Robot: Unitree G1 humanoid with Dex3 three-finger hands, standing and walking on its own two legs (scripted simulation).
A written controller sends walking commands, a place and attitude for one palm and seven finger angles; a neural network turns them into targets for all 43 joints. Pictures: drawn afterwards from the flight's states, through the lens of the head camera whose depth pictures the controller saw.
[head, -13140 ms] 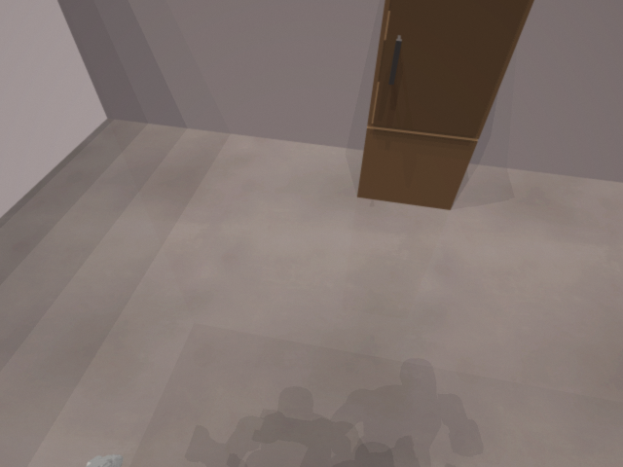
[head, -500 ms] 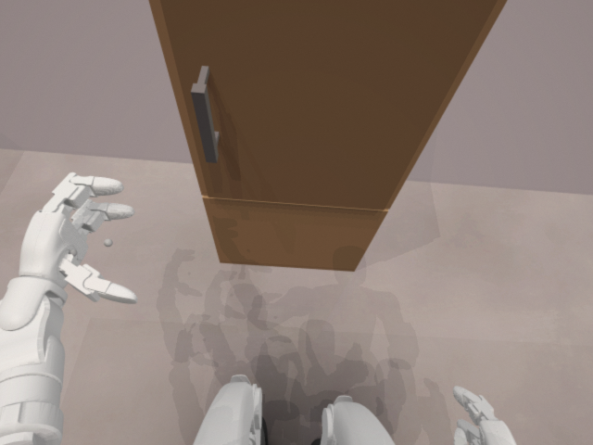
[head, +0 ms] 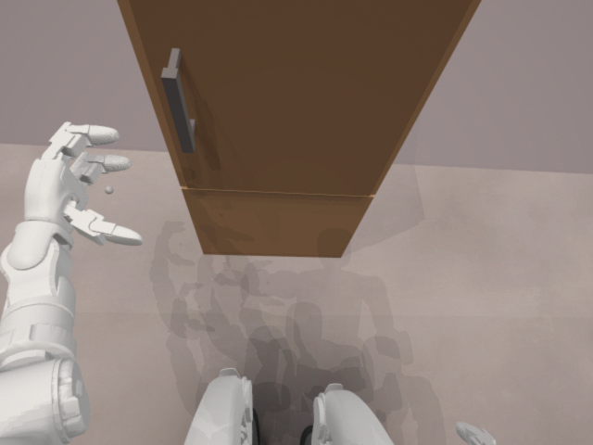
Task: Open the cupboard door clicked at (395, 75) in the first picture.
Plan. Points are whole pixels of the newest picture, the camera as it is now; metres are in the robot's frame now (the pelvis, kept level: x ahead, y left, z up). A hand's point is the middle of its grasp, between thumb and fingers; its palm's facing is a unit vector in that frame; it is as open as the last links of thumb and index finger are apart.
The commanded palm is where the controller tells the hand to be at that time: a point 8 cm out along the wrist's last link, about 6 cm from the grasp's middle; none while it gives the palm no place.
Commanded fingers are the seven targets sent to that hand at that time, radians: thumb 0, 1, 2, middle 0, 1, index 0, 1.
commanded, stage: move the hooked fingers beside the handle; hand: left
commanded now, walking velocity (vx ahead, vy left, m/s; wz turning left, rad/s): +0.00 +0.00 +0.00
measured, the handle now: (182, 105) +0.58 +0.18 +0.04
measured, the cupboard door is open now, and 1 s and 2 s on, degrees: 0 0 0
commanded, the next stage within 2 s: slide the fingers in behind the handle in 1.40 s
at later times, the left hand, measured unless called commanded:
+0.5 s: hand (133, 141) +0.51 +0.23 +0.04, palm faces +0.01 -1.00 -0.02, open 14.0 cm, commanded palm +0.51 +0.26 +0.03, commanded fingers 0.00 -0.50 0.30 -0.30 -1.20 -0.30 -1.20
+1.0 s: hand (133, 132) +0.53 +0.24 +0.03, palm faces +0.03 -1.00 -0.02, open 14.0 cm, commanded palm +0.52 +0.25 +0.03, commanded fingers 0.00 -0.50 0.30 -0.30 -1.20 -0.30 -1.20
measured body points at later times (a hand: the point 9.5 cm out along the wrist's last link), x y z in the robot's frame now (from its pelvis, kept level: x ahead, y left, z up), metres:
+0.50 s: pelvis -0.01 +0.00 -0.02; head +0.16 +0.05 +0.40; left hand +0.50 +0.29 +0.04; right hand +0.01 -0.27 -0.12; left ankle +0.05 +0.07 -0.62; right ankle +0.00 -0.10 -0.62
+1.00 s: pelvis +0.00 +0.01 -0.02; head +0.18 +0.05 +0.40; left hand +0.52 +0.29 +0.04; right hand -0.01 -0.26 -0.11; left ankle +0.05 +0.07 -0.62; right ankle +0.00 -0.10 -0.62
